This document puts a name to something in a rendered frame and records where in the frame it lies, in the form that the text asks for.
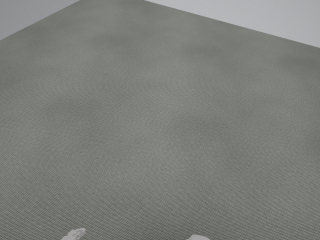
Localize left robot hand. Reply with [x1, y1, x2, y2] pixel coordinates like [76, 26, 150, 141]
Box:
[61, 228, 86, 240]

